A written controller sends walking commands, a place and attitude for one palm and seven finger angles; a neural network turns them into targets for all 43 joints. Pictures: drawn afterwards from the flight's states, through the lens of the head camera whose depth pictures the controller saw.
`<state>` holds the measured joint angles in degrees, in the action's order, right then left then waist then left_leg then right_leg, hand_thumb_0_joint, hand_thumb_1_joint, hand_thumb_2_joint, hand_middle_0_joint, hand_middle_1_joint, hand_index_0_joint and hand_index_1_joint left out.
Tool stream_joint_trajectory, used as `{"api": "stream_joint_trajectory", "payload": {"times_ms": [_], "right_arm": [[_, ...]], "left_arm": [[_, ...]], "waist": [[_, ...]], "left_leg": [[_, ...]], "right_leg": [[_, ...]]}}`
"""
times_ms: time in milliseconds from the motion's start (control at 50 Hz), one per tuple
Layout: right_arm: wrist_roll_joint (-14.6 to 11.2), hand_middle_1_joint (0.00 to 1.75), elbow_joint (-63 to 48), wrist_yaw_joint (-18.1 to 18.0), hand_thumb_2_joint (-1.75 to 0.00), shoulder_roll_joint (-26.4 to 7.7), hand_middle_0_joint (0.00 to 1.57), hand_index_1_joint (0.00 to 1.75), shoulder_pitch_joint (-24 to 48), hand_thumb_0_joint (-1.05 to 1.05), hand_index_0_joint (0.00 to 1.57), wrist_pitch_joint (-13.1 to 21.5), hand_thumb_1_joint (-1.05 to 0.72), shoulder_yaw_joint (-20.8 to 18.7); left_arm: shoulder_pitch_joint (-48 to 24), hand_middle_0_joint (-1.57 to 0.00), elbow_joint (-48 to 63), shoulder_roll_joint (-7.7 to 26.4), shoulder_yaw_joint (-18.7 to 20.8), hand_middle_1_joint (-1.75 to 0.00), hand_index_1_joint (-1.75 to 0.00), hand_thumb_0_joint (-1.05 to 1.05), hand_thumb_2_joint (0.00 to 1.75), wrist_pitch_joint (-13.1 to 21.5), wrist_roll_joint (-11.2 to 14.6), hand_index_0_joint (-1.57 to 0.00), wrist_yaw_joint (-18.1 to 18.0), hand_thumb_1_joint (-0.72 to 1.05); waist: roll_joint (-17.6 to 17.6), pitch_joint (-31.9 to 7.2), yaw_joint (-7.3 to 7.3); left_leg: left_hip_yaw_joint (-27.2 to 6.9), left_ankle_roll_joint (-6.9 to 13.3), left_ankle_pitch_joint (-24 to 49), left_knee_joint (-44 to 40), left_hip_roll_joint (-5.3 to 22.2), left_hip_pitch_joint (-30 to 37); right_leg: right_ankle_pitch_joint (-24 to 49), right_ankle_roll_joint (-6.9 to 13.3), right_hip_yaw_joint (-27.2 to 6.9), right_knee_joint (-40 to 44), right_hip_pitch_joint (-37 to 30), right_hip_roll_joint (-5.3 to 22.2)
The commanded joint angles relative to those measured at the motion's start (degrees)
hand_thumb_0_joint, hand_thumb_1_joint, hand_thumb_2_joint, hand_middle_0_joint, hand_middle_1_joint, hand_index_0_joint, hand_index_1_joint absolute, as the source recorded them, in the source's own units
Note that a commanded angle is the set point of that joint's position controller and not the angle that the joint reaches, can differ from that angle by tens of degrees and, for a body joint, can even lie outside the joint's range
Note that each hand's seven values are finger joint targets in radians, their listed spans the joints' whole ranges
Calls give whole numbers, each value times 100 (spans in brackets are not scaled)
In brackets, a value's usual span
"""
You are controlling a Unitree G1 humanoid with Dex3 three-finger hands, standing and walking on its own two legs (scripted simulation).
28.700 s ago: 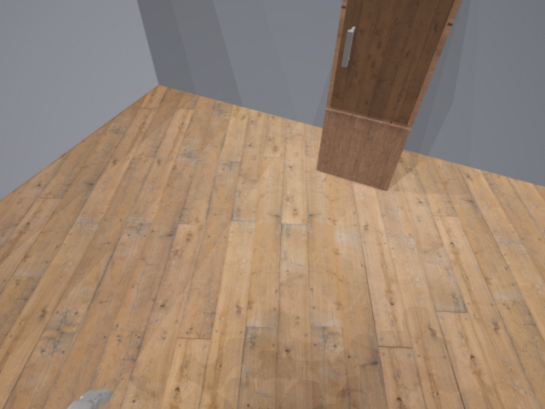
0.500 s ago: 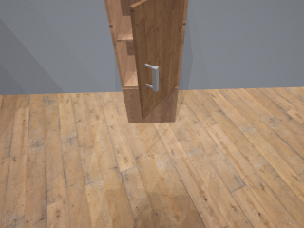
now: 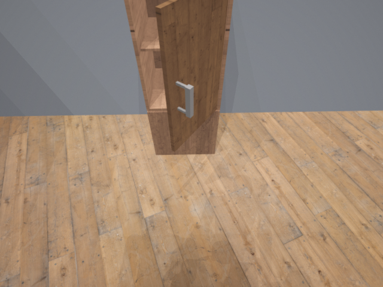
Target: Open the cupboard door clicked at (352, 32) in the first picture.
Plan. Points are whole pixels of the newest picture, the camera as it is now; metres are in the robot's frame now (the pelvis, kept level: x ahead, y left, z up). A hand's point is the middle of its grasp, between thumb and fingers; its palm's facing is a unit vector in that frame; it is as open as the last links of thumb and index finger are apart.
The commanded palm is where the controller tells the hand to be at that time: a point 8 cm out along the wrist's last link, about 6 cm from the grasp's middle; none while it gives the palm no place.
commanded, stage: look to check the result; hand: left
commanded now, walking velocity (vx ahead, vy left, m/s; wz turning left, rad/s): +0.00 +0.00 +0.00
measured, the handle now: (184, 99) +0.72 +0.06 -0.06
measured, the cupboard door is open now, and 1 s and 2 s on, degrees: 52 52 52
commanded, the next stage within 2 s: walk to a spot facing it in 0.42 s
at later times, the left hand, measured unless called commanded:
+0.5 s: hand out of the picture +0.00 +0.17 -0.17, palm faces +0.03 -0.98 -0.20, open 7.4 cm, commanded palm none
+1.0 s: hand out of the picture +0.07 +0.21 -0.18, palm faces -0.14 -0.96 -0.24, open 7.4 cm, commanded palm none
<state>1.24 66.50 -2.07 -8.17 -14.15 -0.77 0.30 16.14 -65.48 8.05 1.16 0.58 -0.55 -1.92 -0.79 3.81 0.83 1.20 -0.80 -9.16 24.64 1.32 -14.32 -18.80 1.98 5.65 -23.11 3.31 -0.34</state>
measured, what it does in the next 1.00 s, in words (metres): stands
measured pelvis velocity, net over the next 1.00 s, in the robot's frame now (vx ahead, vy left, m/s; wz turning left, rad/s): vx -0.01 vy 0.01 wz -0.20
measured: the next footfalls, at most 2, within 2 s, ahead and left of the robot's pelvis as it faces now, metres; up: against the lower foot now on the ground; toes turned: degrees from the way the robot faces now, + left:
right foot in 1.14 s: -0.01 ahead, -0.14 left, +0.00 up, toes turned -19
left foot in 1.52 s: +0.08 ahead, +0.08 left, +0.00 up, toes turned -29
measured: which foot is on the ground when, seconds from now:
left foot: down 0.00-1.00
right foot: down 0.00-0.90, up 0.92-1.00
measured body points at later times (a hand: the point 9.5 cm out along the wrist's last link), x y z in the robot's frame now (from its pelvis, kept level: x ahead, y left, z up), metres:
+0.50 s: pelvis +0.01 -0.01 +0.00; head +0.03 -0.01 +0.45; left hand +0.00 +0.22 -0.16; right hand +0.02 -0.23 -0.16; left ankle +0.04 +0.13 -0.74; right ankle -0.07 -0.09 -0.74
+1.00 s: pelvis -0.01 +0.01 -0.01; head +0.05 +0.00 +0.44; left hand +0.08 +0.26 -0.16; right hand -0.01 -0.24 -0.16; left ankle +0.04 +0.13 -0.74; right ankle -0.08 -0.09 -0.69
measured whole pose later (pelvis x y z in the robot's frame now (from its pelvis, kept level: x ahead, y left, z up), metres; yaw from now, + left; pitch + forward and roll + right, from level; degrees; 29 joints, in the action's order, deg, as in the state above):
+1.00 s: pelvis -0.01 +0.01 -0.01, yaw -11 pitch +0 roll +0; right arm 2.0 58.0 -3.0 -10.9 -10.8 -0.7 -2.4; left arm 10.5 -58.0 12.3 5.5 -3.7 -1.4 0.4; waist 0.0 7.7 -0.3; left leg 11.1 -0.4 -14.1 31.2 6.7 -16.7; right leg -30.6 0.8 0.5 -54.4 20.6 -0.9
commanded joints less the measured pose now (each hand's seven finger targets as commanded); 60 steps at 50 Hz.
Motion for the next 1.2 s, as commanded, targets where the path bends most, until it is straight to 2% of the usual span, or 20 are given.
{"api": "stream_joint_trajectory", "payload": {"times_ms": [0,520,580,720,780,820,840,860,880,900,940,980,1040,1060,1080,1100,1120,1140,1160,1180], "right_arm": [[-17,30,-162,-34,-90,-545,20,30,-334,0,20,83,-90,-121],[-14,30,-211,-48,-90,-711,20,30,-127,0,20,101,-90,-128],[-12,30,-223,-84,-90,-663,20,30,-213,0,20,40,-90,-173],[0,30,-629,-123,-90,-757,20,30,6,0,20,-78,-90,-375],[-15,30,-766,-121,-90,-739,20,30,21,0,20,-60,-90,-410],[3,30,-775,-149,-90,-872,20,30,-178,0,20,-27,-90,-449],[29,30,-757,-170,-90,-1066,20,30,-354,0,20,-5,-90,-489],[59,30,-731,-184,-90,-1311,20,30,-589,0,20,16,-90,-531],[62,30,-747,-184,-90,-1328,20,30,-692,0,20,40,-90,-544],[83,30,-807,-178,-90,-1329,20,30,-648,0,20,66,-90,-512],[94,30,-1070,-153,-90,-1361,20,30,-125,0,20,87,-90,-513],[116,30,-1207,-121,-90,-1423,20,30,144,0,20,89,-90,-533],[102,30,-1318,-58,-90,-1533,20,30,286,0,20,35,-90,-581],[79,30,-1371,-39,-90,-1536,20,30,368,0,20,10,-90,-599],[39,30,-1444,-17,-90,-1501,20,30,500,0,20,-14,-90,-608],[-16,30,-1563,16,-90,-1226,20,30,596,0,20,-60,-90,-591],[-25,30,-1882,78,-90,-812,20,30,838,0,20,-85,-90,-511],[-18,30,-1924,78,-90,-1049,20,30,928,0,20,-130,-90,-526],[-41,30,-1908,135,-90,-978,20,30,866,0,20,-125,-90,-529],[-37,30,-1864,108,-90,-996,20,30,916,0,20,-141,-90,-563]], "left_arm": [[505,-20,117,605,87,-30,-30,0,90,35,22,-20,-64,90],[399,-20,140,758,107,-30,-30,0,90,44,23,-20,-43,90],[449,-20,197,730,165,-30,-30,0,90,-38,5,-20,-51,90],[235,-20,578,1080,428,-30,-30,0,90,-216,-57,-20,19,90],[84,-20,711,1148,486,-30,-30,0,90,-230,-62,-20,33,90],[-86,-20,849,1085,501,-30,-30,0,90,-247,-55,-20,68,90],[-149,-20,940,980,489,-30,-30,0,90,-256,-45,-20,90,90],[-268,-20,1042,816,463,-30,-30,0,90,-274,-26,-20,116,90],[-470,-20,1151,798,450,-30,-30,0,90,-296,-33,-20,134,90],[-512,-20,1200,841,479,-30,-30,0,90,-316,-49,-20,168,90],[-535,-20,1233,753,500,-30,-30,0,90,-325,-73,-20,256,90],[-454,-20,1268,680,476,-30,-30,0,90,-319,-83,-20,315,90],[-357,-20,1309,726,471,-30,-30,0,90,-316,-71,-20,335,90],[-186,-20,1277,785,487,-30,-30,0,90,-306,-71,-20,327,90],[101,-20,1227,960,529,-30,-30,0,90,-286,-90,-20,310,90],[287,-20,1184,1404,601,-30,-30,0,90,-235,-139,-20,263,90],[252,-20,1253,2036,723,-30,-30,0,90,-196,-191,-20,170,90],[278,-20,1301,2090,705,-30,-30,0,90,-184,-112,-20,124,90],[-55,-20,1405,2030,667,-30,-30,0,90,-205,-106,-20,135,90],[-328,-20,1502,1753,660,-30,-30,0,90,-185,-129,-20,77,90]], "waist": [[164,-60,-39],[111,-49,-54],[176,-36,-48],[618,28,-86],[525,-26,-55],[8,-138,61],[-606,-225,120],[-1478,-302,185],[-1728,-352,227],[-1333,-369,168],[-879,-349,-48],[-697,-540,-144],[-913,-574,-191],[-823,-588,-296],[-440,-617,-469],[820,-491,-604],[2445,-206,-694],[1892,-207,-709],[1405,-76,-503],[1426,-247,-362]], "left_leg": [[-314,226,1186,-82,432,502],[-318,221,1230,-152,452,600],[-112,176,1176,109,515,610],[379,11,145,933,450,-108],[406,-38,-1,997,447,-52],[185,78,800,537,758,589],[-308,327,1314,188,1228,948],[-968,787,1677,-335,1951,1062],[-1253,1155,1742,-690,2419,1030],[-1228,1238,1468,-748,2486,885],[-691,1072,762,-791,2321,548],[-163,871,742,-631,2115,499],[291,650,276,-340,1998,180],[436,517,70,-32,1916,-9],[665,295,-309,499,1686,-364],[1047,-54,-1293,1653,1063,-965],[967,-295,-2853,3205,285,-2094],[147,-208,-2715,3935,359,-2145],[50,-192,-2326,4051,469,-2134],[-18,-204,-1921,4231,422,-2161]], "right_leg": [[1688,14,-485,518,448,738],[1772,9,-498,629,299,726],[2148,11,-621,480,416,725],[2689,403,-1356,72,551,981],[2904,505,-1548,-131,713,981],[2612,291,-1294,-514,1203,633],[1841,88,-984,-994,1628,251],[25,-75,-529,-2053,1997,-100],[-1585,-109,-560,-3281,2256,-64],[-1734,-120,-761,-3793,2358,75],[-1363,-142,-744,-3712,2310,286],[-1085,-199,-473,-3123,2019,292],[-782,-206,-166,-2071,1419,191],[-366,-193,-117,-1520,1075,159],[322,-181,-92,-811,576,119],[748,37,-1130,273,328,768],[1636,658,-3316,861,452,2102],[1786,1023,-3338,791,613,2224],[1047,1103,-2966,738,937,2022],[1418,958,-2939,549,759,1620]]}}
